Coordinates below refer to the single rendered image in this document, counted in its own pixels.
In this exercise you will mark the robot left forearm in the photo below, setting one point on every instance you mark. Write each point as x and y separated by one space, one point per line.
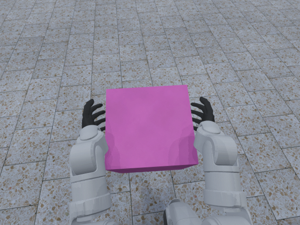
90 198

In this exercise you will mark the right robot shin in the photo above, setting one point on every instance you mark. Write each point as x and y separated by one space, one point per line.
174 200

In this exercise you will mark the right robot thigh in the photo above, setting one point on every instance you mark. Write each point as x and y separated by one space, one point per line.
179 213

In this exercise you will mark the carton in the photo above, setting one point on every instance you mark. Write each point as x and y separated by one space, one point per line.
149 129

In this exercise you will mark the right robot hand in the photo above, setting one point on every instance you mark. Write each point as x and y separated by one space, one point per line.
207 112

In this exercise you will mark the robot right forearm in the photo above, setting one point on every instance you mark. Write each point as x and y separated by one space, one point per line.
221 166

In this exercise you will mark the robot right upper arm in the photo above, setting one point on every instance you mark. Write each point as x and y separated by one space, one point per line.
225 220

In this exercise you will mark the left robot hand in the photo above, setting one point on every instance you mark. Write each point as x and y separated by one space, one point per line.
88 118

